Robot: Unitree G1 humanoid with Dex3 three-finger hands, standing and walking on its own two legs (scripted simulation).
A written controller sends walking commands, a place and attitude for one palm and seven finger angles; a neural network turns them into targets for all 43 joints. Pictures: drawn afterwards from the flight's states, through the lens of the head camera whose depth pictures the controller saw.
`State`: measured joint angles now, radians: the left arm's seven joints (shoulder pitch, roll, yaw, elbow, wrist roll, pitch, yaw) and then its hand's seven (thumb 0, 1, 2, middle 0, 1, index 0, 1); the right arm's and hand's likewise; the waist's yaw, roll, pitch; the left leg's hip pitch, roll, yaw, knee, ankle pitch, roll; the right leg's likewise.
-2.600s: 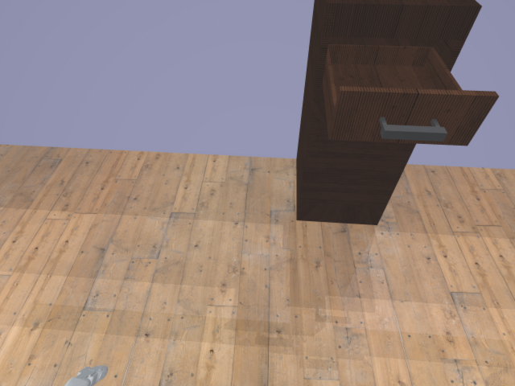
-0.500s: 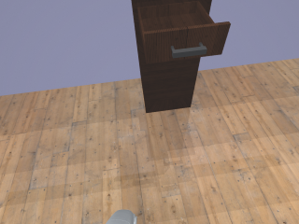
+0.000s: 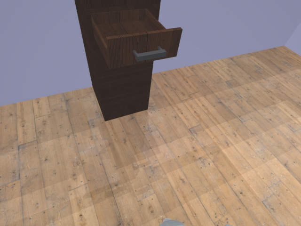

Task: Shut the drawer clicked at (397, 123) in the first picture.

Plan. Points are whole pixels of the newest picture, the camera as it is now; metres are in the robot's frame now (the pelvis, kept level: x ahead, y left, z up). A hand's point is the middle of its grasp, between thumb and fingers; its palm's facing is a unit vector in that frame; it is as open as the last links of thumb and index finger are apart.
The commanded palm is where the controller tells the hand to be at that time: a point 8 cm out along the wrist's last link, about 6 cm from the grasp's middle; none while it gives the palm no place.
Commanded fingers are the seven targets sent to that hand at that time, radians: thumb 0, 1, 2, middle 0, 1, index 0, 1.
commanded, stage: walk to a spot facing it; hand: left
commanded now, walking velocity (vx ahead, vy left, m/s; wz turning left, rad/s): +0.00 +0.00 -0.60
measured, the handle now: (149, 52) +0.78 +0.08 +0.03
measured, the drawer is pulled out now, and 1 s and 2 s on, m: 0.28 0.28 0.28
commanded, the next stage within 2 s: none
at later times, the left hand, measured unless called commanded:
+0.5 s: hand (113, 220) +0.16 +0.12 -0.15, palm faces -0.32 -0.91 -0.26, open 7.3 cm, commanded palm none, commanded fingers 0.00 0.90 0.90 -0.20 -0.30 -0.20 -0.30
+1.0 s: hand (109, 189) +0.25 +0.15 -0.18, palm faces -0.53 -0.83 -0.15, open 7.3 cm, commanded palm none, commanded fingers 0.00 0.90 0.90 -0.20 -0.30 -0.20 -0.30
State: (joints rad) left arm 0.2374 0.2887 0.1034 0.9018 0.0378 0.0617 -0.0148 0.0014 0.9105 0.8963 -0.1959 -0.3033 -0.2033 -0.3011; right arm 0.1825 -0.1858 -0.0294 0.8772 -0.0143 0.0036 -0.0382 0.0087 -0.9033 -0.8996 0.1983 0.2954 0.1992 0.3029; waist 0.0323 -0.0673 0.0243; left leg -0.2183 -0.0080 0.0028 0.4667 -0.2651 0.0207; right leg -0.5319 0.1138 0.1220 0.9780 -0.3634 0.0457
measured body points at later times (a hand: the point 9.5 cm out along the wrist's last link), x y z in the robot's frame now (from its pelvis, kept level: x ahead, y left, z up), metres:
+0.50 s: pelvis -0.01 -0.04 -0.01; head +0.02 -0.07 +0.44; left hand +0.18 +0.16 -0.13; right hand -0.08 -0.30 -0.16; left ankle +0.01 +0.11 -0.67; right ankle -0.05 -0.13 -0.74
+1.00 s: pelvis +0.13 -0.01 +0.01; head +0.16 +0.02 +0.45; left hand +0.28 +0.19 -0.17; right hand +0.03 -0.24 -0.11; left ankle +0.13 +0.06 -0.74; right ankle +0.02 -0.12 -0.63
